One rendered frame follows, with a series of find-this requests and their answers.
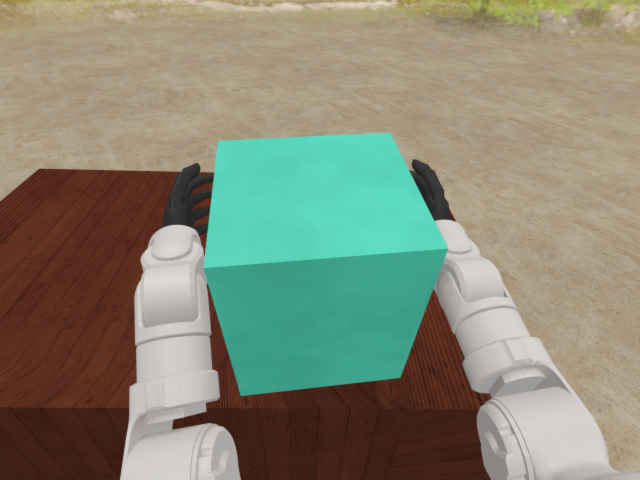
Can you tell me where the right robot forearm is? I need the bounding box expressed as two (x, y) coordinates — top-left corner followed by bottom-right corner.
(434, 220), (609, 462)

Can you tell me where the robot right hand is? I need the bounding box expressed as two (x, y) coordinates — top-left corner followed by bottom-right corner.
(409, 159), (451, 221)

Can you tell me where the pedestal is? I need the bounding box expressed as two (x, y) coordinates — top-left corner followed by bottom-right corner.
(0, 169), (492, 480)

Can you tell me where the carton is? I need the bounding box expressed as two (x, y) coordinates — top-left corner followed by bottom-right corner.
(203, 133), (448, 396)

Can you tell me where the left robot upper arm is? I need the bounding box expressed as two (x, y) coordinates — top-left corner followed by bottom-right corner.
(122, 423), (241, 480)

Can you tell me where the right robot upper arm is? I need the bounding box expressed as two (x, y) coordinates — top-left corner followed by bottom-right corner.
(477, 387), (640, 480)

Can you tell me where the robot left hand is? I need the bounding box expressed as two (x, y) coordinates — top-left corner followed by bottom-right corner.
(162, 163), (214, 236)

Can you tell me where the left robot forearm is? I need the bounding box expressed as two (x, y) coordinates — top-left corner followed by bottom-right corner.
(120, 225), (220, 480)

